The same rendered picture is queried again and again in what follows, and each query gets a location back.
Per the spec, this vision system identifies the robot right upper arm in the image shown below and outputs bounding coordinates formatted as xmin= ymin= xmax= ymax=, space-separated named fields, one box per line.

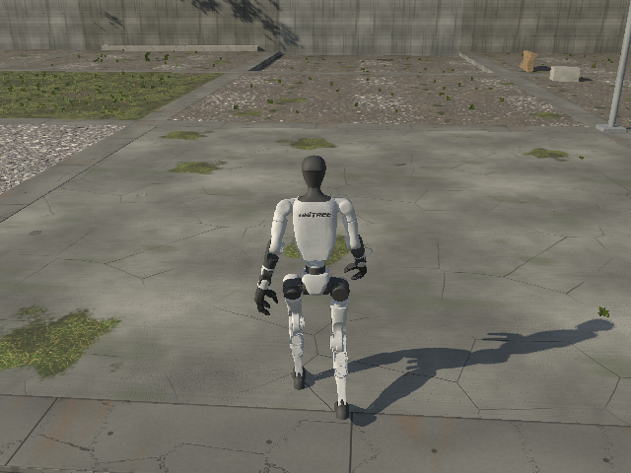
xmin=334 ymin=197 xmax=361 ymax=250

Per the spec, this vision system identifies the humanoid robot torso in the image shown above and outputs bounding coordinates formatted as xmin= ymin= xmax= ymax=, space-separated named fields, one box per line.
xmin=292 ymin=193 xmax=338 ymax=296

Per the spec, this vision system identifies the robot left hand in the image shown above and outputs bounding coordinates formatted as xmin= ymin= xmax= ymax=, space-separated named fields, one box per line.
xmin=254 ymin=287 xmax=278 ymax=315

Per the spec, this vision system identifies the right robot forearm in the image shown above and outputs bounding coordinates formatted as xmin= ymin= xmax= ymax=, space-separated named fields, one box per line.
xmin=350 ymin=235 xmax=367 ymax=267

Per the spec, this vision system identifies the left robot thigh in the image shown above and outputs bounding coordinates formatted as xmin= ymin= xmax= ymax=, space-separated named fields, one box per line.
xmin=283 ymin=274 xmax=305 ymax=333

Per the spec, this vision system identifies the robot left upper arm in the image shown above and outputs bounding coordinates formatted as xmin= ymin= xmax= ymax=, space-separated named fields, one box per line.
xmin=268 ymin=198 xmax=294 ymax=255

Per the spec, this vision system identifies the robot right hand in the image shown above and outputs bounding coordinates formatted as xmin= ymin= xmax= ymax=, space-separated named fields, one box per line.
xmin=344 ymin=262 xmax=367 ymax=280

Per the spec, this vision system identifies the left robot forearm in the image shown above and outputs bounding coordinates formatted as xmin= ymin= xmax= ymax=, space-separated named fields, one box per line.
xmin=257 ymin=240 xmax=279 ymax=290

